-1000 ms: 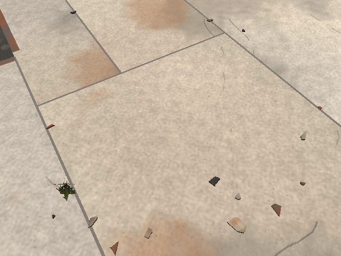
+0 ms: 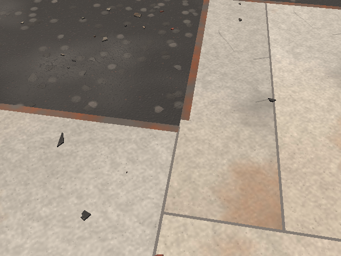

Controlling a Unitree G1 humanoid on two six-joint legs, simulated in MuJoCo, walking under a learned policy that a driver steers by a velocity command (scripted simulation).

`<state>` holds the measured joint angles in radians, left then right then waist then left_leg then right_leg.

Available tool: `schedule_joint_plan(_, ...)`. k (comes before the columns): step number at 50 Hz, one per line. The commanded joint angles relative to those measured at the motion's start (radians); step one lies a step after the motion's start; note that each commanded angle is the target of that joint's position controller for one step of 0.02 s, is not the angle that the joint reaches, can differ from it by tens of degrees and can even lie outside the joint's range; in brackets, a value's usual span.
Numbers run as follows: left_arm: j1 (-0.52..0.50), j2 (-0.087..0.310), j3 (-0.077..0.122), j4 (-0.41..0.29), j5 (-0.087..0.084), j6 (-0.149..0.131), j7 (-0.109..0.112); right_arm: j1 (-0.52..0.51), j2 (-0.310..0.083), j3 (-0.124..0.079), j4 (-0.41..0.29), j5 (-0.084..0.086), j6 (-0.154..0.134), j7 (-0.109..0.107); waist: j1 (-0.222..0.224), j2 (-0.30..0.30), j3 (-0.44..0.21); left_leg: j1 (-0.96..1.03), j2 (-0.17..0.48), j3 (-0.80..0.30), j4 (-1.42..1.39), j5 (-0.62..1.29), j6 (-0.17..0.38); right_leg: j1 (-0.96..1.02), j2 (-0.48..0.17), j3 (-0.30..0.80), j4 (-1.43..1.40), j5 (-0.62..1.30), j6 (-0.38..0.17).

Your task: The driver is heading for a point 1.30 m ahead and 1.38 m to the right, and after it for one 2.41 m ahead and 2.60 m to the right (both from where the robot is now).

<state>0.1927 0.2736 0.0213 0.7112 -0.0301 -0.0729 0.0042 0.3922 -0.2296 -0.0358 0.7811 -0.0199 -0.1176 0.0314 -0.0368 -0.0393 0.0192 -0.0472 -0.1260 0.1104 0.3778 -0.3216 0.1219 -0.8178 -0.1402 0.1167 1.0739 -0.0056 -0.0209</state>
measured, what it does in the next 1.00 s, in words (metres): walks ahead, turning right: right foot, then left foot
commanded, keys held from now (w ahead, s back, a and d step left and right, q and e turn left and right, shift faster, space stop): e+shift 1.00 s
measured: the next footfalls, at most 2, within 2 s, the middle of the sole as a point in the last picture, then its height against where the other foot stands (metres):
right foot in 0.18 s outside the picture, level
left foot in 0.70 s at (166, 252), level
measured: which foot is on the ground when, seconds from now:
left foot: down 0.00-0.18, up 0.20-0.68, down 0.70-1.00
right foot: up 0.00-0.16, down 0.18-0.70, up 0.72-1.00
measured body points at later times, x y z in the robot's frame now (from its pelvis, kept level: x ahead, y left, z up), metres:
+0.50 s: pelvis +0.28 -0.03 +0.00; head +0.33 -0.07 +0.45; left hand +0.53 +0.18 -0.08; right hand +0.38 -0.35 -0.09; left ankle +0.47 +0.12 -0.66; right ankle +0.35 -0.10 -0.73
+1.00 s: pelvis +0.40 +0.01 +0.01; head +0.43 -0.02 +0.45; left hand +0.71 +0.08 -0.09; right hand +0.31 -0.29 -0.08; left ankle +0.51 +0.05 -0.73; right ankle +0.28 -0.09 -0.65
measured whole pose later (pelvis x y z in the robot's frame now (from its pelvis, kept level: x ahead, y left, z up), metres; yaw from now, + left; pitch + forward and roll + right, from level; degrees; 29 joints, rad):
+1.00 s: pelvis +0.40 +0.01 +0.01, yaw -54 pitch +1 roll +1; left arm 0.25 0.34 0.09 0.58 -0.03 0.08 0.02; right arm 0.09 -0.24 -0.04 0.65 -0.03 0.01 -0.05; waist 0.01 -0.04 0.07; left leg -0.27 0.02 0.11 0.41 -0.16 0.03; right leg -0.60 -0.07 0.05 1.15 -0.34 0.12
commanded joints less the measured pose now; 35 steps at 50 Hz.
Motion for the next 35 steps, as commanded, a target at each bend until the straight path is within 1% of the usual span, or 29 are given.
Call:
schedule_joint_plan(1,-0.052,0.035,0.012,-0.046,0.027,-0.029,-0.028,-0.098,-0.126,-0.023,-0.069,-0.005,-0.033,-0.038,0.011,0.027,0.083,-0.260,0.175,0.044,-0.167,0.714,-0.072,0.237,0.071,-0.147,-0.268,0.312,0.006)
schedule_joint_plan(2,-0.091,0.012,0.006,-0.056,0.027,-0.038,-0.044,-0.064,-0.140,-0.023,-0.053,-0.001,-0.031,-0.050,-0.015,0.028,0.072,-0.215,0.186,0.053,-0.161,0.724,-0.090,0.258,0.091,-0.180,-0.349,0.385,0.005)
schedule_joint_plan(3,-0.113,0.007,0.006,-0.066,0.021,-0.043,-0.060,-0.050,-0.160,-0.025,-0.043,0.004,-0.023,-0.061,-0.025,0.046,0.066,-0.149,0.197,0.061,-0.137,0.751,-0.103,0.257,0.112,-0.204,-0.415,0.413,0.005)
schedule_joint_plan(4,-0.115,0.023,0.013,-0.073,0.018,-0.043,-0.074,-0.049,-0.180,-0.029,-0.040,0.005,-0.011,-0.073,-0.023,0.075,0.049,-0.075,0.207,0.071,-0.085,0.838,-0.114,0.260,0.142,-0.230,-0.461,0.406,0.003)
schedule_joint_plan(5,-0.089,0.048,0.024,-0.076,0.017,-0.042,-0.089,-0.057,-0.201,-0.035,-0.044,0.007,0.006,-0.085,-0.008,0.107,0.019,-0.005,0.222,0.080,-0.009,0.944,-0.126,0.280,0.174,-0.256,-0.486,0.367,-0.002)
schedule_joint_plan(6,-0.017,0.077,0.038,-0.070,0.015,-0.037,-0.097,-0.078,-0.220,-0.042,-0.054,0.010,0.025,-0.096,0.031,0.140,-0.029,0.036,0.244,0.080,0.089,1.068,-0.136,0.341,0.208,-0.273,-0.483,0.289,-0.012)
schedule_joint_plan(7,0.110,0.118,0.059,-0.049,0.012,-0.024,-0.098,-0.121,-0.238,-0.052,-0.074,0.011,0.042,-0.105,0.099,0.177,-0.092,0.036,0.267,0.068,0.218,1.188,-0.139,0.454,0.238,-0.275,-0.454,0.195,-0.030)
schedule_joint_plan(8,0.317,0.191,0.092,-0.008,0.010,-0.007,-0.087,-0.190,-0.239,-0.056,-0.100,0.007,0.050,-0.103,0.213,0.182,-0.168,-0.047,0.273,0.051,0.448,1.177,-0.139,0.662,0.230,-0.219,-0.425,0.150,-0.068)
schedule_joint_plan(9,0.450,0.215,0.101,0.023,0.009,0.009,-0.060,-0.255,-0.199,-0.047,-0.111,0.024,0.044,-0.081,0.300,0.041,-0.171,-0.172,0.161,0.074,0.856,0.695,-0.168,0.816,0.167,-0.121,-0.565,0.292,-0.120)
schedule_joint_plan(10,0.342,0.241,0.089,-0.003,0.053,0.008,-0.041,-0.113,0.001,-0.002,-0.149,-0.010,0.027,-0.036,0.096,-0.371,-0.148,-0.600,-0.027,-0.033,1.281,-0.381,-0.212,1.034,0.031,0.185,-0.419,0.827,-0.247)
schedule_joint_plan(11,0.214,0.283,0.088,-0.090,0.100,-0.005,-0.034,0.087,-0.057,0.013,-0.159,0.011,0.008,-0.013,0.030,-0.251,-0.463,-0.648,-0.029,-0.286,1.405,-0.321,-0.186,1.150,-0.181,0.637,-0.595,0.576,-0.422)
schedule_joint_plan(12,0.136,0.245,0.097,-0.160,0.078,0.008,-0.036,-0.016,-0.188,-0.009,-0.163,0.019,0.009,-0.008,0.076,-0.037,-0.451,-0.617,0.023,-0.316,1.303,-0.217,-0.140,1.050,-0.150,0.647,-0.703,0.168,-0.400)
schedule_joint_plan(13,0.078,0.195,0.083,-0.167,0.035,0.016,-0.037,-0.138,-0.194,-0.017,-0.198,0.015,0.022,-0.018,0.043,0.134,-0.248,-0.667,0.056,-0.283,1.174,-0.160,-0.128,0.851,-0.089,0.579,-0.771,-0.111,-0.350)
schedule_joint_plan(14,0.038,0.166,0.072,-0.178,0.015,0.017,-0.035,-0.166,-0.185,-0.016,-0.204,0.006,0.042,-0.033,0.009,0.184,-0.184,-0.650,0.088,-0.280,1.084,-0.123,-0.132,0.718,-0.064,0.566,-0.809,-0.219,-0.318)
schedule_joint_plan(15,0.007,0.168,0.075,-0.187,0.019,0.021,-0.030,-0.170,-0.183,-0.018,-0.207,0.001,0.061,-0.041,-0.013,0.160,-0.130,-0.601,0.103,-0.283,0.994,-0.100,-0.140,0.602,-0.015,0.522,-0.831,-0.209,-0.290)
schedule_joint_plan(16,-0.017,0.165,0.077,-0.195,0.026,0.027,-0.026,-0.167,-0.190,-0.025,-0.203,0.000,0.077,-0.047,-0.025,0.117,-0.088,-0.566,0.116,-0.281,0.913,-0.088,-0.151,0.525,0.035,0.455,-0.838,-0.160,-0.267)
schedule_joint_plan(17,-0.020,0.163,0.079,-0.191,0.026,0.033,-0.020,-0.165,-0.174,-0.025,-0.196,-0.005,0.081,-0.054,-0.025,0.096,-0.078,-0.543,0.119,-0.268,0.844,-0.079,-0.165,0.481,0.067,0.398,-0.817,-0.051,-0.254)
schedule_joint_plan(19,0.030,0.180,0.086,-0.172,0.023,0.043,0.000,-0.193,-0.134,-0.016,-0.198,-0.016,0.081,-0.069,0.001,0.070,-0.124,-0.538,0.101,-0.256,0.736,-0.040,-0.198,0.496,0.088,0.332,-0.752,0.224,-0.248)
schedule_joint_plan(20,0.044,0.189,0.090,-0.165,0.020,0.054,0.012,-0.212,-0.125,-0.015,-0.201,-0.014,0.083,-0.075,0.009,0.054,-0.157,-0.547,0.090,-0.261,0.702,-0.011,-0.213,0.525,0.093,0.327,-0.728,0.264,-0.238)
schedule_joint_plan(21,0.046,0.195,0.092,-0.165,0.014,0.067,0.023,-0.228,-0.125,-0.016,-0.203,-0.008,0.087,-0.079,0.016,0.033,-0.183,-0.561,0.083,-0.270,0.673,0.023,-0.224,0.554,0.099,0.331,-0.714,0.235,-0.222)
schedule_joint_plan(22,0.039,0.197,0.093,-0.170,0.007,0.080,0.032,-0.246,-0.130,-0.019,-0.204,-0.001,0.091,-0.082,0.023,0.009,-0.195,-0.575,0.078,-0.279,0.641,0.058,-0.229,0.575,0.108,0.340,-0.708,0.158,-0.200)
schedule_joint_plan(24,0.020,0.194,0.093,-0.182,-0.004,0.101,0.045,-0.292,-0.137,-0.024,-0.206,0.009,0.095,-0.084,0.038,-0.042,-0.179,-0.589,0.068,-0.292,0.564,0.108,-0.226,0.590,0.130,0.365,-0.711,-0.027,-0.158)
schedule_joint_plan(25,0.016,0.192,0.094,-0.186,-0.003,0.108,0.048,-0.314,-0.138,-0.026,-0.208,0.011,0.092,-0.082,0.048,-0.064,-0.164,-0.587,0.062,-0.296,0.522,0.122,-0.222,0.592,0.138,0.380,-0.714,-0.092,-0.146)
schedule_joint_plan(27,0.015,0.191,0.098,-0.192,0.002,0.117,0.049,-0.352,-0.139,-0.031,-0.210,0.013,0.080,-0.076,0.066,-0.101,-0.139,-0.570,0.052,-0.303,0.438,0.132,-0.214,0.607,0.147,0.413,-0.708,-0.146,-0.139)
schedule_joint_plan(30,0.015,0.188,0.104,-0.202,0.008,0.123,0.047,-0.385,-0.150,-0.039,-0.208,0.015,0.054,-0.062,0.084,-0.132,-0.126,-0.519,0.036,-0.313,0.310,0.118,-0.199,0.650,0.139,0.473,-0.661,-0.063,-0.143)
schedule_joint_plan(32,-0.005,0.186,0.106,-0.217,0.008,0.124,0.044,-0.362,-0.167,-0.050,-0.193,0.017,0.040,-0.052,0.071,-0.141,-0.132,-0.420,0.031,-0.318,0.190,0.111,-0.186,0.653,0.142,0.515,-0.623,0.011,-0.131)
schedule_joint_plan(33,-0.020,0.185,0.105,-0.225,0.007,0.125,0.041,-0.340,-0.177,-0.057,-0.182,0.021,0.036,-0.047,0.060,-0.147,-0.131,-0.354,0.035,-0.312,0.116,0.132,-0.179,0.640,0.152,0.533,-0.607,0.012,-0.121)
schedule_joint_plan(34,-0.040,0.176,0.102,-0.232,0.001,0.127,0.038,-0.304,-0.183,-0.065,-0.166,0.025,0.034,-0.045,0.036,-0.133,-0.127,-0.258,0.058,-0.296,0.001,0.228,-0.167,0.602,0.182,0.527,-0.566,-0.060,-0.099)
schedule_joint_plan(35,0.008,0.127,0.087,-0.224,-0.002,0.129,0.033,-0.294,-0.200,-0.071,-0.160,0.022,0.039,-0.046,0.055,-0.027,-0.166,-0.099,0.179,-0.352,-0.064,0.332,-0.116,0.517,0.244,0.457,-0.442,-0.391,-0.060)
